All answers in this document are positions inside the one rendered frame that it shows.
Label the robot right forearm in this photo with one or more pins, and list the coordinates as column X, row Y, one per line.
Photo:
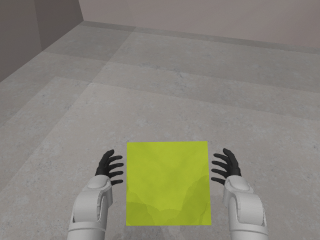
column 246, row 213

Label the left robot hand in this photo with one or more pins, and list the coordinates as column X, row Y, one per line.
column 104, row 167

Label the robot left forearm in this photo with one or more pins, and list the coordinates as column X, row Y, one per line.
column 90, row 210

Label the right robot hand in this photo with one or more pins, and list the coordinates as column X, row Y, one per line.
column 232, row 166

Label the carton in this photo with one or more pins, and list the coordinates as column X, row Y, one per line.
column 167, row 184

